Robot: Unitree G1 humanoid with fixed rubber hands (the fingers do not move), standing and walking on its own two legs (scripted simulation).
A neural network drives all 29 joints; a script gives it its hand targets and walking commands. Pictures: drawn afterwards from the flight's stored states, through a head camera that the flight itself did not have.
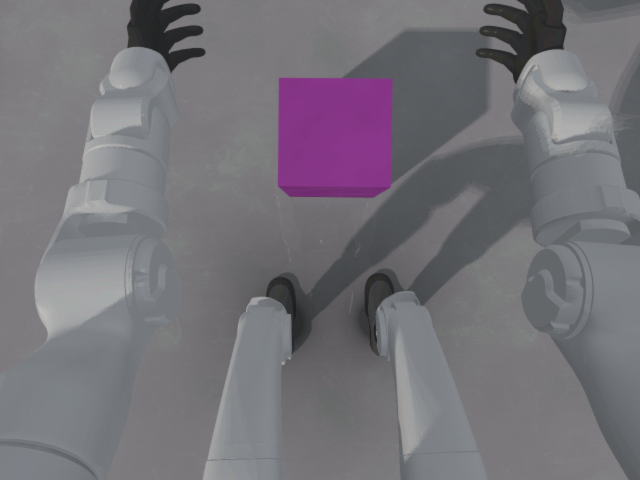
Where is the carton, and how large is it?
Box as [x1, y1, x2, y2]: [278, 78, 392, 197]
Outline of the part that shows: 279,78 278,186 289,196 373,197 390,186 392,79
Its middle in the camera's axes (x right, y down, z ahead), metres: +0.03 -0.19 +0.83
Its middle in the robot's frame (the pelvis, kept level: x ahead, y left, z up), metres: +0.53 -0.02 -0.52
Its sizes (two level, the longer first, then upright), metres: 0.210 0.200 0.250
